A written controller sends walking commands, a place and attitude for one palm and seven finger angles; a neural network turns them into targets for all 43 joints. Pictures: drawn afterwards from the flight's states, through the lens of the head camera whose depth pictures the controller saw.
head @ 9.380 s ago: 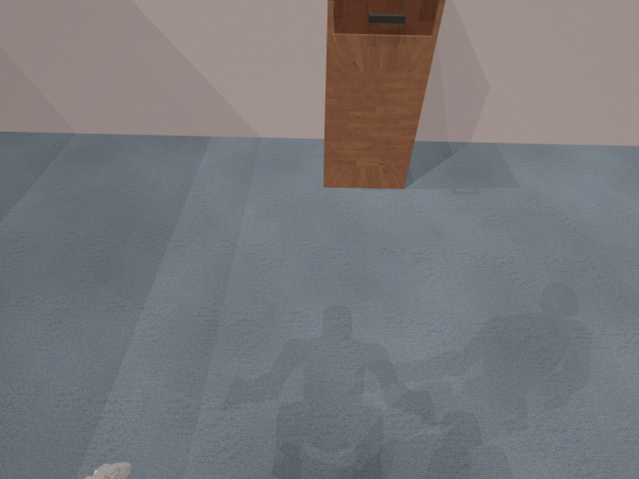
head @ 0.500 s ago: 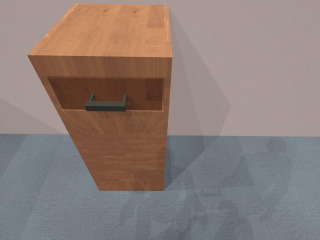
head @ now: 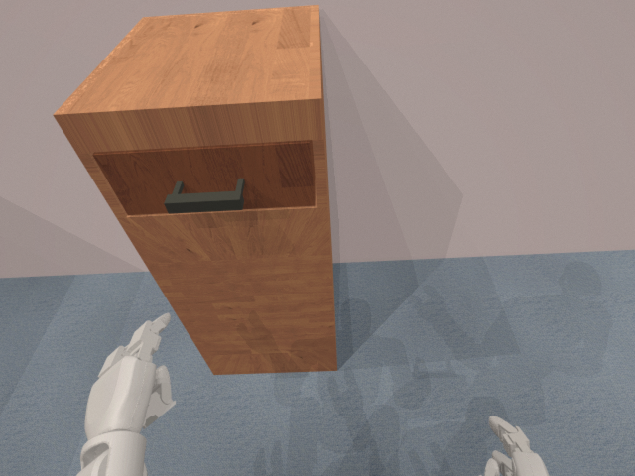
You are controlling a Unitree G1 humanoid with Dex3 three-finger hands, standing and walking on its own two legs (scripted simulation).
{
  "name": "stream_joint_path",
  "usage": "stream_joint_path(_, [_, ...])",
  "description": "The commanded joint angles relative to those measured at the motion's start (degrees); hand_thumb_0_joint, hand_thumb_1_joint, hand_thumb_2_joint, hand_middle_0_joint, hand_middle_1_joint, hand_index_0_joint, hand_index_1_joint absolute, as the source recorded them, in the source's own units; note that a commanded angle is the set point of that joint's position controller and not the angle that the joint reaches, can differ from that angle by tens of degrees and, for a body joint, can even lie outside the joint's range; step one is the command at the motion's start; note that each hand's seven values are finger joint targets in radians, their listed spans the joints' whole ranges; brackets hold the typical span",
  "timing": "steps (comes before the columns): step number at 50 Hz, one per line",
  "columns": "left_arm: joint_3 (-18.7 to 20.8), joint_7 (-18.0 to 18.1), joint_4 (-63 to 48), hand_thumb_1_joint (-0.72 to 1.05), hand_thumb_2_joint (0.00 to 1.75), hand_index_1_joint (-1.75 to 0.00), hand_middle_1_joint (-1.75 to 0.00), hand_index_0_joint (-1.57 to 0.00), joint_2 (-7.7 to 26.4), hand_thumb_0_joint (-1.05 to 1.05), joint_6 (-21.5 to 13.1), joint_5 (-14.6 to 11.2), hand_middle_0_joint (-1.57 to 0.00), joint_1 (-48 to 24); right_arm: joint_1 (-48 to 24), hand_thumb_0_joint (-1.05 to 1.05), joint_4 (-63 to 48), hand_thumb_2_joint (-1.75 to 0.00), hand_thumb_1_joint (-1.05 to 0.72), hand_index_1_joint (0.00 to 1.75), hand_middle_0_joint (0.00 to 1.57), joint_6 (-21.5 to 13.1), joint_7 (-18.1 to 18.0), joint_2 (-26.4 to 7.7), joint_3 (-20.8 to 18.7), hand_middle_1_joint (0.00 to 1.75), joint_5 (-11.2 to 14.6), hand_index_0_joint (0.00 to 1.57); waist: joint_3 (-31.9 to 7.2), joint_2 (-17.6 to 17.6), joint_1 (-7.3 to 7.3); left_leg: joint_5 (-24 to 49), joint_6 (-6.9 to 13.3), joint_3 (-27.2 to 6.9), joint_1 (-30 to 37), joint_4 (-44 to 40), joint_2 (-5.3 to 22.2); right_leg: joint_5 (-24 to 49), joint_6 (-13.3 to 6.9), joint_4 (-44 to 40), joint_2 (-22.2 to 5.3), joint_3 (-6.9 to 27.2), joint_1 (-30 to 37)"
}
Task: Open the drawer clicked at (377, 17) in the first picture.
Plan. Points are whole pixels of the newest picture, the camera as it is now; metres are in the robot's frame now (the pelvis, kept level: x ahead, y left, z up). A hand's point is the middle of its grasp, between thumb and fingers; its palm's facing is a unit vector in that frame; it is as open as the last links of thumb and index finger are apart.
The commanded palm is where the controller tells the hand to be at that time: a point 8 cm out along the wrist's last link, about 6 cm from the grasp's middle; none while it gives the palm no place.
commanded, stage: raise the hand with hooked fingers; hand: left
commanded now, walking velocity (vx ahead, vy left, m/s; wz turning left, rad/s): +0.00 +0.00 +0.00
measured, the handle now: (207, 193) +0.55 +0.22 +0.06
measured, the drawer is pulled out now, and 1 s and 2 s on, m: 0.00 0.00 0.00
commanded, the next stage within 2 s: move the hooked fingers above the handle in 1.70 s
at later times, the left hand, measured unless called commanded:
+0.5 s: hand (151, 352) +0.26 +0.22 +0.05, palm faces +0.15 -0.04 -0.99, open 10.5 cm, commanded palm +0.21 +0.23 +0.09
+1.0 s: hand (119, 272) +0.33 +0.26 +0.12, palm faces +0.20 -0.12 -0.97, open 13.3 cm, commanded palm +0.29 +0.25 +0.18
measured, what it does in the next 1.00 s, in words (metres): stands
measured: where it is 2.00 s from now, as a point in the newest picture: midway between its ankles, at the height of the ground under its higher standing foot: outside the picture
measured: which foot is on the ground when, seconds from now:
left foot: down 0.00-1.00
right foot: down 0.00-1.00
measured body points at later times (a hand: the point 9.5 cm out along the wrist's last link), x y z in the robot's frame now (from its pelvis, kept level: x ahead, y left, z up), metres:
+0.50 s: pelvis +0.01 -0.04 -0.02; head +0.03 -0.08 +0.43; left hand +0.25 +0.22 +0.10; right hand +0.24 -0.23 -0.12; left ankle +0.07 +0.12 -0.71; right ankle -0.04 -0.11 -0.71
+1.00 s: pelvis +0.03 +0.02 +0.01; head +0.03 -0.02 +0.46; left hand +0.31 +0.26 +0.17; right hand +0.23 -0.22 -0.09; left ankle +0.07 +0.13 -0.72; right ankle -0.04 -0.11 -0.71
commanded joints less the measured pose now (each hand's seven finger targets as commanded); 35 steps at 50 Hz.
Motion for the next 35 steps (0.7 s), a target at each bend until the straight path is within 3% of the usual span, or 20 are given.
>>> stream_joint_path(1, [2.6, 3.6, 5.2, 0.6, 0.77, -0.5, -0.5, -0.22, 2.8, 0.0, 0.6, 19.1, -0.22, 20.9, -10.3, 0.0, -14.1, -0.9, -0.9, 0.3, 0.2, 4.5, 3.2, -6.2, -3.5, 0.3, -1.6, 0.2, 1.5, -15.8, 8.36, 1.0, 0.0, -2.5, 0.8, -0.9, -1.5, 3.8, -3.1, -7.1, 4.1, 2.3, -10.9])
stream_joint_path(3, [4.0, 4.2, -0.7, 0.55, 0.75, -0.53, -0.53, -0.22, 6.7, 0.0, 0.0, 24.5, -0.22, 15.8, -13.1, 0.0, -16.6, -0.9, -0.9, 0.3, 0.2, 8.2, 4.6, -6.4, -3.1, 0.3, -1.8, 0.2, -2.0, -14.1, 9.35, 1.5, -0.2, -1.7, -1.3, 1.0, -2.1, 7.2, -3.4, -5.1, 3.0, 5.0, -9.2])
stream_joint_path(5, [5.2, 4.9, -6.5, 0.5, 0.73, -0.55, -0.55, -0.23, 9.5, 0.0, 0.0, 28.0, -0.23, 12.3, -14.0, 0.0, -19.0, -0.9, -0.9, 0.3, 0.2, 10.2, 5.4, -6.1, -2.8, 0.3, -1.9, 0.2, -4.7, -9.4, 9.28, 1.7, 0.3, -1.0, -0.4, 1.8, -2.6, 9.3, -3.2, -4.7, 2.7, 6.0, -8.3])
stream_joint_path(6, [6.6, 5.4, -9.8, 0.48, 0.72, -0.57, -0.57, -0.23, 11.5, 0.0, -0.1, 29.2, -0.23, 9.0, -14.0, 0.0, -19.4, -0.9, -0.9, 0.3, 0.2, 10.8, 5.4, -6.0, -2.7, 0.3, -2.0, 0.2, -5.4, -8.2, 8.94, 0.8, 0.5, -1.1, -0.3, 2.2, -3.1, 8.0, -3.1, -5.4, 2.8, 7.3, -7.8])
stream_joint_path(7, [7.0, 6.2, -14.5, 0.46, 0.71, -0.58, -0.58, -0.23, 13.2, 0.0, -0.3, 30.1, -0.23, 3.2, -14.8, 0.0, -20.3, -0.9, -0.9, 0.3, 0.2, 11.1, 5.2, -6.0, -2.7, 0.3, -2.4, 0.2, -6.9, -3.9, 7.84, 0.0, 0.8, -0.9, 1.7, 2.8, -3.5, 7.1, -2.9, -6.3, 2.5, 8.8, -8.4])
stream_joint_path(8, [9.4, 7.0, -15.6, 0.43, 0.7, -0.6, -0.6, -0.23, 15.9, 0.0, -0.8, 30.8, -0.23, -0.5, -14.2, 0.0, -20.0, -0.9, -0.9, 0.3, 0.2, 11.4, 4.8, -5.5, -2.6, 0.3, -3.0, 0.2, -8.5, -1.9, 7.03, 0.0, 1.1, -1.1, 3.2, 4.1, -3.7, 6.6, -2.9, -6.6, 2.4, 9.7, -8.6])
stream_joint_path(10, [11.0, 8.2, -21.3, 0.39, 0.68, -0.63, -0.63, -0.24, 18.9, 0.0, -3.6, 30.8, -0.24, -12.2, -14.4, 0.0, -19.1, -0.9, -0.9, 0.3, 0.2, 11.4, 3.9, -5.0, -2.7, 0.3, -4.2, 0.2, -10.1, 0.5, 4.14, 0.3, 1.4, -2.0, 6.8, 7.9, -3.8, 6.2, -2.6, -7.2, 1.9, 11.6, -12.1])
stream_joint_path(11, [11.2, 8.7, -24.7, 0.36, 0.67, -0.64, -0.64, -0.24, 20.5, 0.0, -5.5, 30.4, -0.24, -19.0, -14.0, 0.0, -18.4, -0.9, -0.9, 0.3, 0.2, 10.9, 3.4, -4.7, -2.6, 0.3, -4.8, 0.2, -9.7, -1.9, 2.33, -1.0, 1.7, -2.9, 6.6, 10.3, -3.8, 2.7, -2.3, -8.1, 1.6, 13.2, -14.6])
stream_joint_path(14, [8.7, 8.1, -23.9, 0.29, 0.64, -0.69, -0.69, -0.24, 18.1, 0.0, -10.0, 27.0, -0.24, -18.9, -12.8, 0.0, -17.3, -0.9, -0.9, 0.3, 0.2, 9.1, 2.4, -5.1, -2.6, 0.3, -4.5, 0.2, -8.5, 0.8, 0.54, -1.1, 2.1, -4.3, 9.2, 12.5, -3.4, 3.5, -2.6, -8.1, 1.6, 13.4, -17.2])
stream_joint_path(17, [8.1, 6.6, -20.8, 0.22, 0.61, -0.74, -0.74, -0.25, 18.1, 0.0, -10.6, 26.5, -0.25, -18.7, -12.9, 0.0, -16.1, -0.9, -0.9, 0.3, 0.2, 9.2, 2.6, -5.3, -2.3, 0.3, -4.5, 0.2, -8.5, 1.7, 0.37, 0.0, 2.2, -5.3, 9.1, 11.7, -3.1, 8.4, -2.4, -6.1, 2.3, 10.6, -17.3])
stream_joint_path(20, [9.7, 4.5, -14.4, 0.15, 0.58, -0.78, -0.78, -0.25, 18.7, 0.0, -5.4, 25.8, -0.25, -13.6, -13.5, 0.0, -16.2, -0.9, -0.9, 0.3, 0.2, 10.7, 2.8, -5.2, -2.0, 0.3, -3.3, 0.2, -8.6, -0.3, 2.8, 2.7, 1.9, -4.3, 6.5, 8.3, -3.1, 15.8, -1.4, -6.4, 2.4, 8.8, -11.1])
stream_joint_path(23, [11.8, -0.2, -10.1, 0.08, 0.55, -0.82, -0.82, -0.26, 20.0, 0.0, 2.0, 22.9, -0.26, -5.1, -14.1, 0.0, -17.4, -0.9, -0.9, 0.3, 0.2, 12.6, 3.1, -5.7, -1.4, 0.3, -1.6, 0.2, -11.1, -7.8, 5.7, 6.4, 1.1, -3.4, 3.3, 4.8, -3.7, 32.5, 0.6, -6.1, 1.3, 9.9, 1.3])
stream_joint_path(24, [12.1, -2.0, -10.5, 0.06, 0.54, -0.84, -0.84, -0.26, 20.5, 0.0, 3.5, 21.9, -0.26, -4.0, -14.5, 0.0, -17.6, -0.9, -0.9, 0.3, 0.2, 13.0, 3.1, -5.9, -1.2, 0.3, -1.4, 0.2, -11.4, -10.6, 5.94, 7.0, 1.1, -3.2, 2.9, 4.0, -4.0, 38.9, 1.5, -5.6, 0.5, 10.2, 4.7])
stream_joint_path(26, [14.1, -5.3, -10.5, 0.01, 0.52, -0.87, -0.87, -0.26, 22.2, 0.0, 4.8, 20.1, -0.26, -1.0, -15.2, 0.0, -17.8, -0.9, -0.9, 0.3, 0.2, 13.5, 3.2, -6.4, -0.8, 0.3, -1.0, 0.2, -11.0, -12.4, 6.41, 7.9, 1.0, -2.7, 3.2, 2.6, -4.2, 46.2, 2.2, -4.7, 0.0, 9.4, 8.7])
stream_joint_path(28, [13.5, -7.8, -17.4, -0.03, 0.5, -0.9, -0.9, -0.27, 22.1, 0.0, 3.1, 19.5, -0.27, -1.9, -14.9, 0.0, -18.1, -0.9, -0.9, 0.3, 0.2, 13.2, 3.3, -6.2, -0.8, 0.3, -1.2, 0.2, -11.6, -11.5, 6.08, 9.4, 1.4, -2.4, 5.2, 1.7, -4.4, 50.3, 2.9, -4.8, -0.6, 7.8, 10.3])
stream_joint_path(30, [12.6, -8.6, -23.8, -0.08, 0.48, -0.93, -0.93, -0.27, 21.4, 0.0, -0.2, 19.4, -0.27, -5.8, -15.0, 0.0, -18.1, -0.9, -0.9, 0.3, 0.2, 12.5, 3.0, -6.1, -0.9, 0.3, -1.7, 0.2, -11.4, -8.1, 5.5, 9.8, 1.8, -2.7, 7.6, 0.9, -4.4, 47.0, 2.6, -6.1, -0.4, 6.9, 8.8])
stream_joint_path(33, [14.8, -5.9, -27.0, -0.15, 0.45, -0.98, -0.98, -0.27, 22.2, 0.0, -5.1, 20.3, -0.27, -8.1, -13.6, 0.0, -17.2, -0.9, -0.9, 0.3, 0.2, 11.0, 2.4, -5.9, -1.7, 0.3, -2.5, 0.2, -11.3, -4.1, 5.07, 12.4, 2.0, -3.0, 11.5, 1.1, -3.8, 41.0, 1.4, -7.0, 0.7, 5.3, 4.8])
stream_joint_path(35, [15.9, -3.5, -26.6, -0.2, 0.43, -1.0, -1.0, -0.28, 22.0, 0.0, -6.6, 21.4, -0.28, -9.7, -12.5, 0.0, -16.3, -0.9, -0.9, 0.3, 0.2, 10.9, 2.9, -5.9, -2.4, 0.3, -2.9, 0.2, -10.7, -2.2, 4.63, 14.7, 2.0, -2.9, 13.6, 1.5, -3.7, 37.2, 0.4, -6.9, 1.5, 3.4, 2.0])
